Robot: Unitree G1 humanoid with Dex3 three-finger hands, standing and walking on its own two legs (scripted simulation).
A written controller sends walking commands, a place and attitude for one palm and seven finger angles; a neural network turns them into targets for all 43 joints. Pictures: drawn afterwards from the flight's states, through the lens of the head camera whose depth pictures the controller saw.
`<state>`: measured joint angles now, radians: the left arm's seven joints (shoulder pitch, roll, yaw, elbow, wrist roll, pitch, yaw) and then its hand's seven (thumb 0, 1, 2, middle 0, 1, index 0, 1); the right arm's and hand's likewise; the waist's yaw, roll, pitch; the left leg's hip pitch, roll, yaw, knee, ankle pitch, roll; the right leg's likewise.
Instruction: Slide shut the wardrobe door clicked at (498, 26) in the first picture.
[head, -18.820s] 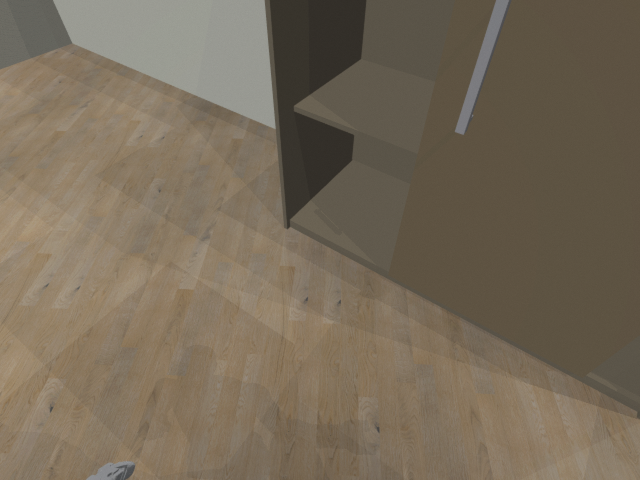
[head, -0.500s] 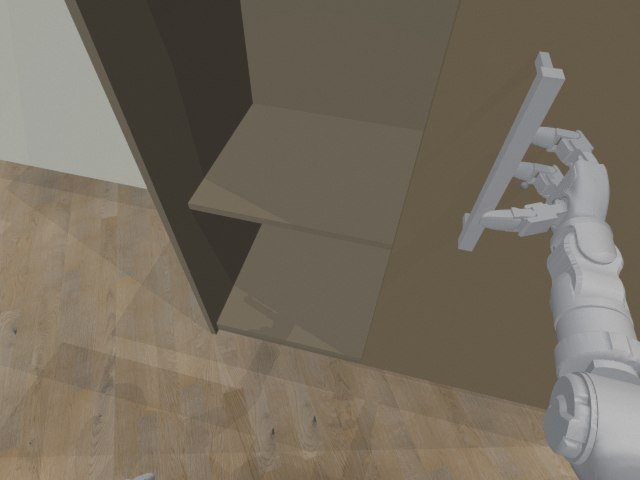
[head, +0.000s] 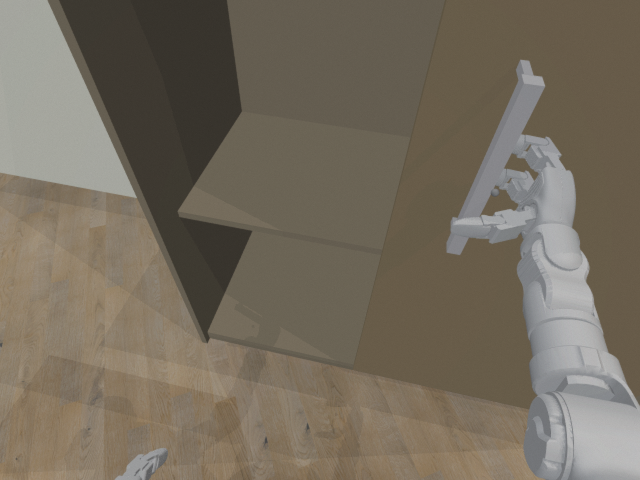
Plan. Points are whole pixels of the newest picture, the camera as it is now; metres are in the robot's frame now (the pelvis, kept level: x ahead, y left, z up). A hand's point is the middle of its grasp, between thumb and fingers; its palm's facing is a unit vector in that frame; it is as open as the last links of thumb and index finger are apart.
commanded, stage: slide the fingers in behind the handle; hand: right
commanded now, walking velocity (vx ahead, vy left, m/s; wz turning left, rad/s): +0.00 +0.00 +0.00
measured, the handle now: (483, 171) +0.50 -0.15 +0.14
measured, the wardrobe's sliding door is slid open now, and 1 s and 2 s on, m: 0.49 0.49 0.49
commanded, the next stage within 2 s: grip the handle and tug to test in 1.08 s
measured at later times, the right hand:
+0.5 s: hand (477, 190) +0.45 -0.13 +0.15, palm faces +0.10 +0.99 +0.01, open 14.0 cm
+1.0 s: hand (478, 190) +0.45 -0.14 +0.15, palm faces +0.10 +0.99 +0.01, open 14.0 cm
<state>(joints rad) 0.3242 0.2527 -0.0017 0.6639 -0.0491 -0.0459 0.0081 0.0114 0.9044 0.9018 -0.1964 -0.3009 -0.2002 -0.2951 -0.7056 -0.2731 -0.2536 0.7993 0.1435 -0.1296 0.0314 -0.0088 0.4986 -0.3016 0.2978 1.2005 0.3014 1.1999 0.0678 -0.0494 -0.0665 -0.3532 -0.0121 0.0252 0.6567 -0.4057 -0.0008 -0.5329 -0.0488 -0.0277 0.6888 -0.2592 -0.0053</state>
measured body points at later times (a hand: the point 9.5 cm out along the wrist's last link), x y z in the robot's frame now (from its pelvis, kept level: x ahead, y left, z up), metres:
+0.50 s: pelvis +0.00 +0.01 +0.00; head +0.02 +0.02 +0.45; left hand +0.07 +0.26 -0.12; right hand +0.44 -0.19 +0.15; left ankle -0.05 +0.12 -0.72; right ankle +0.05 -0.12 -0.72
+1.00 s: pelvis +0.00 +0.01 +0.00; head +0.02 +0.02 +0.45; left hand +0.08 +0.26 -0.12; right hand +0.44 -0.19 +0.15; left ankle -0.05 +0.12 -0.72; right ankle +0.05 -0.12 -0.72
